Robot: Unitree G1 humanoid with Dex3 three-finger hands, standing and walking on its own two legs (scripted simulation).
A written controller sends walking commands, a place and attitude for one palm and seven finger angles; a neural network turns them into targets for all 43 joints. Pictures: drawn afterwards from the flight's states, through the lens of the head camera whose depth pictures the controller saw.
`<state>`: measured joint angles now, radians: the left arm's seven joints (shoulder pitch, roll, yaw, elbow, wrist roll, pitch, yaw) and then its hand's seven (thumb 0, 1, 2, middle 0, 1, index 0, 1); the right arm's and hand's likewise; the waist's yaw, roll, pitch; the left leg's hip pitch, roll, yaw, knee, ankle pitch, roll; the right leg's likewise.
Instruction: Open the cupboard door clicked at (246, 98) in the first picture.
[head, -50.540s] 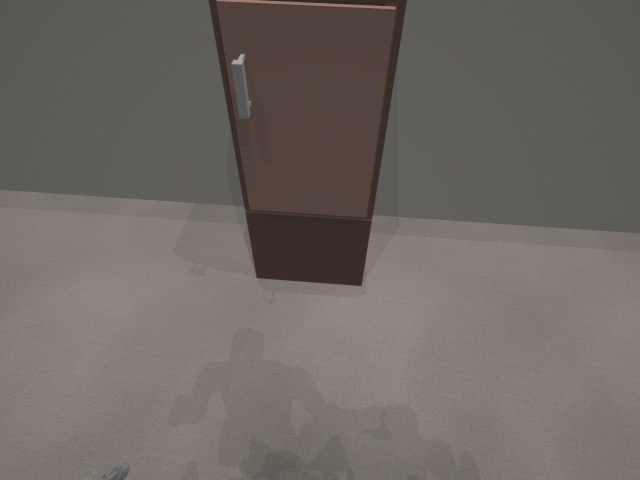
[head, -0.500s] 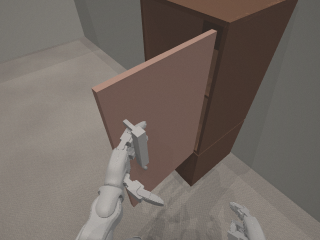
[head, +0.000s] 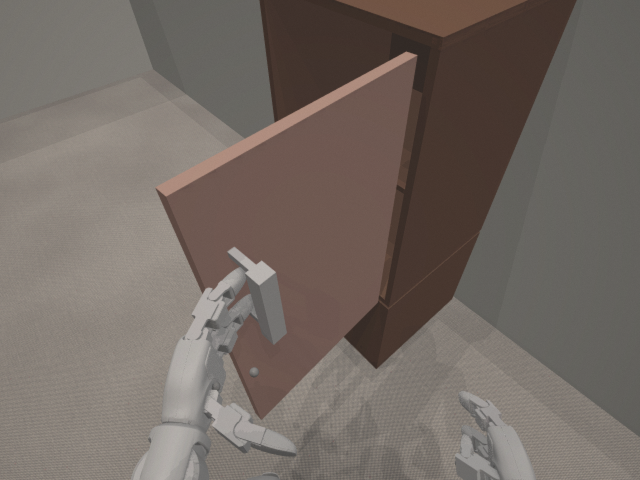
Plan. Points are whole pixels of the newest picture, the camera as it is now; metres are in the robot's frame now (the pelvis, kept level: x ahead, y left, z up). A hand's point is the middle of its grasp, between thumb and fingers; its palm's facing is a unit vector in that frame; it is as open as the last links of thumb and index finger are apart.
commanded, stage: slide the hand sideways off the handle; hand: left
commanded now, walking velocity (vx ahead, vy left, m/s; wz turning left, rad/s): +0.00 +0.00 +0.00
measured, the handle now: (256, 296) +0.31 +0.09 +0.09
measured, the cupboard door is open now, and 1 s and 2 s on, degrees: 95 95 95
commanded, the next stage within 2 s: draw the hand back to the body in 0.52 s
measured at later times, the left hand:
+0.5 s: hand (201, 415) +0.18 +0.13 +0.08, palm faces +0.02 -1.00 -0.05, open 16.3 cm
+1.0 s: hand (145, 406) +0.17 +0.17 +0.12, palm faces +0.01 -1.00 -0.06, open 16.3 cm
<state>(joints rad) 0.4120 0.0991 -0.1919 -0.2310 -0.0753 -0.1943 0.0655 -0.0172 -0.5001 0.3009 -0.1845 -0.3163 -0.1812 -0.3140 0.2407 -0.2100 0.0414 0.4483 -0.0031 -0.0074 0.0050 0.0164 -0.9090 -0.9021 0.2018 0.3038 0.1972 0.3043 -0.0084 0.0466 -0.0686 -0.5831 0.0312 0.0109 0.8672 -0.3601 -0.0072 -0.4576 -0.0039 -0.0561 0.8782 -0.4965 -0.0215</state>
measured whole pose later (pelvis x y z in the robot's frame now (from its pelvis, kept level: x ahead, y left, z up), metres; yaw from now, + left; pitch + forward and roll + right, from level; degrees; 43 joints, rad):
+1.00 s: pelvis +0.00 +0.01 +0.00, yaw +1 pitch +4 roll -2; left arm 0.60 0.23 0.08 -0.42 -0.27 -0.15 -0.17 -0.02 -0.50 0.30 -0.15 -0.30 -0.15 -0.30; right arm 0.27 -0.22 0.04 0.46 0.05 -0.11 -0.06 0.02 -0.91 -0.90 0.20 0.30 0.20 0.30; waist 0.02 0.07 -0.11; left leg -0.60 0.03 -0.01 0.90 -0.37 0.00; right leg -0.44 0.00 -0.08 0.87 -0.49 -0.01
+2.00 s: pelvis +0.03 +0.01 +0.05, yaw -1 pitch -3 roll +0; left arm 0.46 0.33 0.33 -0.40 -0.08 -0.05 0.12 0.01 0.83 0.87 -0.20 -0.30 -0.20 -0.30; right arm 0.18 -0.23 0.02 0.61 0.00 -0.07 -0.08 0.02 -0.91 -0.90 0.20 0.30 0.20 0.30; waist 0.06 0.05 0.03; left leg -0.16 0.01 0.04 0.44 -0.22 0.01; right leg -0.02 -0.01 -0.03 0.39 -0.31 0.00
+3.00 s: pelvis -0.08 +0.05 +0.03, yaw +2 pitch +0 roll -3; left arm 0.56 0.41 0.45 -0.54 -0.05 -0.18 0.15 0.01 0.89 0.90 -0.21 -0.30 -0.21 -0.30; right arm 0.20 -0.21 0.00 0.55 0.01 -0.04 -0.07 0.01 -0.91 -0.90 0.20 0.30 0.20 0.30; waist 0.00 0.04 0.06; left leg -0.47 0.00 0.03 0.55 -0.13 0.06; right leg -0.26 0.04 -0.01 0.56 -0.33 0.00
